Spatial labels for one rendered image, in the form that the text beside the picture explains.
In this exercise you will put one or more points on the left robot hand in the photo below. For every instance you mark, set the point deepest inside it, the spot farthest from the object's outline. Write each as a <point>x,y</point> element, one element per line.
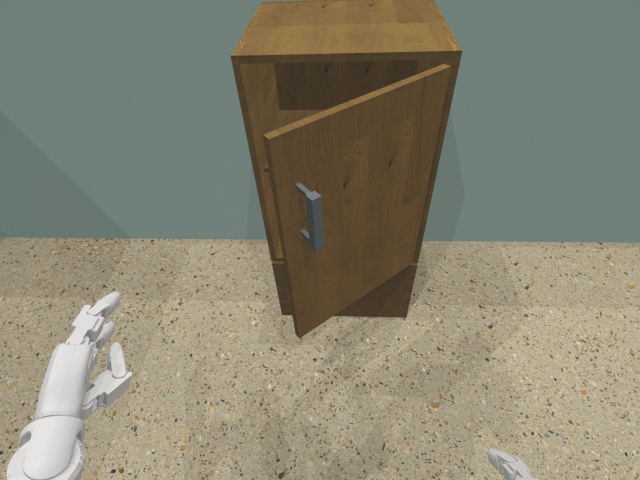
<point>66,381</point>

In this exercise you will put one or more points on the right robot hand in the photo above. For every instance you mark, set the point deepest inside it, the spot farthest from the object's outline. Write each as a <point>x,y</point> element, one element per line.
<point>511,468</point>

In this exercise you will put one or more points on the robot left forearm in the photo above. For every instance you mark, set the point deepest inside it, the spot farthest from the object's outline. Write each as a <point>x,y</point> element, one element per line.
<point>50,448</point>

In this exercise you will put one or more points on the handle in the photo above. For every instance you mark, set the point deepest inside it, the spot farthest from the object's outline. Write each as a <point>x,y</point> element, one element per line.
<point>315,218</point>

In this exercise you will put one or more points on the cupboard door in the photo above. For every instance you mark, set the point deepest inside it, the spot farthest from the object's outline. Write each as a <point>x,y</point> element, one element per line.
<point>370,159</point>

